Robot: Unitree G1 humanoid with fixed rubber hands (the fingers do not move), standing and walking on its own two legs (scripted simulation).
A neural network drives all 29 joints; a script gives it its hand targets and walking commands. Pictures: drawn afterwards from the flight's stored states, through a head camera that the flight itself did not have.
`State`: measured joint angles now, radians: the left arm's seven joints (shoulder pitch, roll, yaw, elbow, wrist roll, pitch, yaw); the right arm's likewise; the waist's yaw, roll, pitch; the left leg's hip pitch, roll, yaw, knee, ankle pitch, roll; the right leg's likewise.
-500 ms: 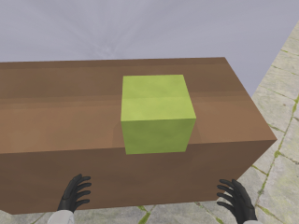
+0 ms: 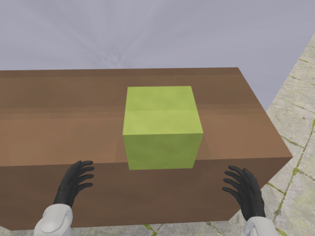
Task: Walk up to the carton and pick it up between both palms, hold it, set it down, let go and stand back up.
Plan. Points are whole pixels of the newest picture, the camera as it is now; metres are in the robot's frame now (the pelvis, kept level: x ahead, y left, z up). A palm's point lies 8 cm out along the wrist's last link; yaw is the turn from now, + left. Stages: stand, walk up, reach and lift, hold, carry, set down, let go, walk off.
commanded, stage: reach and lift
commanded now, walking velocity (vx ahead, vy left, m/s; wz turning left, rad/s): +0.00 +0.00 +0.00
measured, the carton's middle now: (160, 127) +0.42 +0.06 +0.03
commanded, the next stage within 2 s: none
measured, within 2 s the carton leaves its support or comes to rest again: neither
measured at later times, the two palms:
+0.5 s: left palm (73, 161) +0.24 +0.24 +0.09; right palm (255, 172) +0.27 -0.17 +0.09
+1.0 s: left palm (77, 123) +0.32 +0.25 +0.13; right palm (246, 132) +0.35 -0.16 +0.12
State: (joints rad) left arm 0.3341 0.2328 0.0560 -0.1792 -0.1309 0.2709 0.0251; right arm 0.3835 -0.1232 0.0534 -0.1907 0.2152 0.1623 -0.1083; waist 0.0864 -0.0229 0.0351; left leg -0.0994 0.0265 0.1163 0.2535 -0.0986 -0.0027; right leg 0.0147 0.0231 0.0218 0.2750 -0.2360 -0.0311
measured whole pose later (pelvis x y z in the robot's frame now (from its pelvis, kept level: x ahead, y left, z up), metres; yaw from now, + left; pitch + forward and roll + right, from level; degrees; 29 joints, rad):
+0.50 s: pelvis +0.00 -0.02 +0.00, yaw +0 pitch -5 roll +1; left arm 0.04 0.27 0.17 -0.14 -0.17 0.42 -0.05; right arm 0.07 -0.17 0.08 -0.14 0.28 0.23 -0.20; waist 0.07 -0.02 0.06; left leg -0.07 0.04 0.10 0.26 -0.10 -0.03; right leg 0.03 0.04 0.02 0.32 -0.26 -0.06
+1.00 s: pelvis -0.01 +0.00 +0.00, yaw +0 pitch -2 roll +0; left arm -0.38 0.27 0.23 0.05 -0.14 0.59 -0.01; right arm -0.43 -0.26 0.07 0.23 0.37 0.32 -0.19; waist 0.03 -0.01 0.07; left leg -0.16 0.04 0.09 0.31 -0.11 -0.01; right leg -0.04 0.04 0.01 0.33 -0.24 -0.04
